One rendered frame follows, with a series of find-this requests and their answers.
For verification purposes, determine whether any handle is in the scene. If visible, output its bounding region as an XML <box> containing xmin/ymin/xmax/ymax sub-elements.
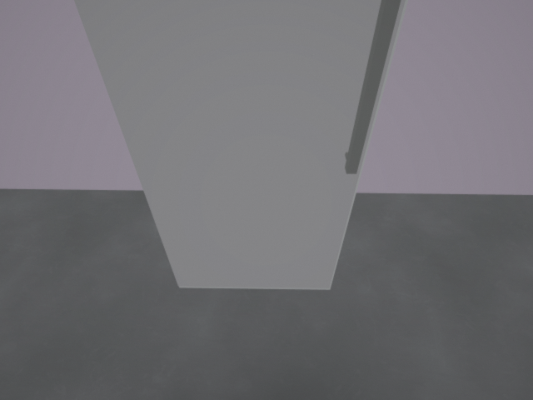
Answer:
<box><xmin>345</xmin><ymin>0</ymin><xmax>401</xmax><ymax>174</ymax></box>

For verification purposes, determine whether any fridge door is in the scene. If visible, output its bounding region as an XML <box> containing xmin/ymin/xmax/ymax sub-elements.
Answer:
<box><xmin>74</xmin><ymin>0</ymin><xmax>406</xmax><ymax>288</ymax></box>

